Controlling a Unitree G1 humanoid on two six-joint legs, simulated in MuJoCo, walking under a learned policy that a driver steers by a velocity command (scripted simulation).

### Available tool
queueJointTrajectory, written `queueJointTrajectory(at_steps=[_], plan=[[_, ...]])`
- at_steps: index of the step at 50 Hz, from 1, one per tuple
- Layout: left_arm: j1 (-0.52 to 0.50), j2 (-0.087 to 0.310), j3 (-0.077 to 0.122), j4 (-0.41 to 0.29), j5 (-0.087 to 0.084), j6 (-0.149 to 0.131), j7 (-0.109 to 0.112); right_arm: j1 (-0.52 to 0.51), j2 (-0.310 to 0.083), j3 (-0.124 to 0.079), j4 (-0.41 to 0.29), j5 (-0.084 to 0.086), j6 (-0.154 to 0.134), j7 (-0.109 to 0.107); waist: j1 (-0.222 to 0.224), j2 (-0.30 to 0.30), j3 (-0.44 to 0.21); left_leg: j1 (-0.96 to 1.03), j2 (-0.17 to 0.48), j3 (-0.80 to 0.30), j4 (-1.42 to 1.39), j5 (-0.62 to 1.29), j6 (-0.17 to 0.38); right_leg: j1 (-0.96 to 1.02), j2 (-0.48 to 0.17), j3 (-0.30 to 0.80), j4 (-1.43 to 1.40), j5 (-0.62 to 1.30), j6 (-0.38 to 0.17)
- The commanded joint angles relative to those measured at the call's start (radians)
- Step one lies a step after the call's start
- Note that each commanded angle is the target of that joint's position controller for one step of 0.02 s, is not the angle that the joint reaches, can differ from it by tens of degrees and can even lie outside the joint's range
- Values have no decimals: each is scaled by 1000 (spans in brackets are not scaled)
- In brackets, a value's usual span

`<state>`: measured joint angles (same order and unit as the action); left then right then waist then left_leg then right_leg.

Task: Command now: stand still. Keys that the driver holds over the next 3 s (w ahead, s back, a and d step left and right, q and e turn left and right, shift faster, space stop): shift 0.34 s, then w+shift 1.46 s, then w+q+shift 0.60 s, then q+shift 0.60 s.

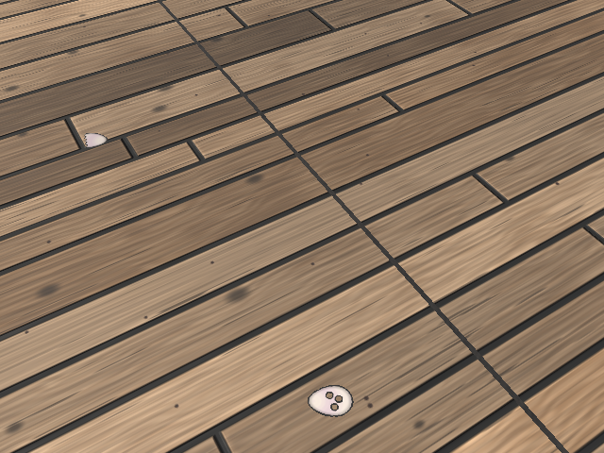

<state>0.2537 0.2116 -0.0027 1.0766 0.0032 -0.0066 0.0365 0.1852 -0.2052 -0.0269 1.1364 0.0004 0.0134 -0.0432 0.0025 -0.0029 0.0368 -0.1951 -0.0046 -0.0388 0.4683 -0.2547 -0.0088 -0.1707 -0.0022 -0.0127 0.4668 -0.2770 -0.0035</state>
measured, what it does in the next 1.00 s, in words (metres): walks ahead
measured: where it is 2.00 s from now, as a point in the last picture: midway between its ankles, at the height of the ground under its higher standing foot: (307, 211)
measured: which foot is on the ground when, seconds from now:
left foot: down 0.00-1.00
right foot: down 0.00-0.62, up 0.64-1.00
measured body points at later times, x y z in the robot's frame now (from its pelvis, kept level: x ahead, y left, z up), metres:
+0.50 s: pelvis +0.02 +0.01 +0.00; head +0.02 +0.01 +0.45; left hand -0.01 +0.26 -0.15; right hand +0.04 -0.24 -0.15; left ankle -0.01 +0.12 -0.71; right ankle -0.02 -0.12 -0.74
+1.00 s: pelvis +0.26 +0.04 -0.02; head +0.30 +0.05 +0.43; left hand +0.53 +0.23 -0.09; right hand +0.13 -0.18 -0.15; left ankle +0.04 +0.16 -0.74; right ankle +0.51 -0.12 -0.69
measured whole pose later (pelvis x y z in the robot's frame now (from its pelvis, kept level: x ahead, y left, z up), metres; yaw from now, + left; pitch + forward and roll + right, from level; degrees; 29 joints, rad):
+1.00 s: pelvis +0.26 +0.04 -0.02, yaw +0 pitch +4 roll -1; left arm -0.05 0.22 0.01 0.73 -0.04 -0.11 -0.06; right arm 0.58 -0.17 0.00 1.06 0.01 -0.11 -0.02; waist -0.11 -0.02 -0.01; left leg 0.26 0.02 0.04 0.06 -0.37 0.00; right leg -0.79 -0.08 -0.04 0.64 0.11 -0.05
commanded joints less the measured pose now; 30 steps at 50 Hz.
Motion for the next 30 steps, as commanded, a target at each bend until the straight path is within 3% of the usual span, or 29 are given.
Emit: queueJointTrajectory(at_steps=[1,17,18,19,20,21,22,23,24,25,27,29,30], plan=[[53,97,16,-17,0,-6,3,31,-100,-12,-18,0,-6,-3,0,3,1,9,17,-10,-64,170,24,-38,-24,22,-84,139,-13],[94,75,19,-3,-2,-6,5,75,-82,-5,-14,1,-8,-6,0,2,12,-3,16,-4,-62,159,22,-44,-21,23,-82,138,-16],[129,73,21,14,-6,-3,8,110,-71,-4,1,5,-7,-7,1,-7,-38,9,-16,32,-39,-57,30,-23,-1,8,-82,-89,-28],[137,106,34,11,-19,0,11,123,-89,-13,-1,17,-8,-8,3,-25,-3,-53,-37,48,0,-343,47,-59,-8,36,-85,-386,-58],[153,132,43,2,-26,-5,11,95,-105,-18,-23,18,-18,-5,16,-40,69,-166,-24,29,34,-492,64,-100,-60,118,-120,-591,-96],[188,151,51,-2,-34,-21,9,37,-84,-14,-62,23,-40,2,43,-84,124,-278,-6,24,96,-461,68,-79,-145,244,-184,-665,-144],[207,182,64,-7,-38,-40,5,-31,-36,-1,-105,30,-68,13,58,-170,144,-345,-4,77,218,-255,53,-36,-268,405,-290,-651,-199],[195,203,77,-13,-36,-53,4,-65,-34,-1,-125,29,-89,25,55,-202,152,-367,38,63,340,-137,60,-53,-369,530,-359,-589,-247],[170,182,73,-36,-21,-67,2,-85,-60,-9,-145,28,-104,33,46,-166,139,-412,73,21,451,-177,71,-54,-397,563,-373,-520,-254],[114,160,68,-66,-20,-80,-4,-67,-62,-11,-156,33,-115,38,14,-146,118,-438,101,-2,481,-194,83,-38,-388,528,-364,-461,-231],[35,168,70,-111,-50,-85,-11,-7,-63,-12,-152,40,-133,41,-29,-135,71,-275,98,38,255,-178,94,-86,-294,335,-358,-330,-155],[22,199,78,-121,-57,-75,-12,106,-58,-24,-97,33,-142,41,-80,-118,42,19,-3,174,60,-47,66,-217,-181,168,-251,-307,-133],[26,193,77,-134,-50,-71,-13,188,-66,-34,-60,31,-139,38,-106,-81,25,145,-49,218,40,-6,48,-286,-148,136,-177,-315,-135]])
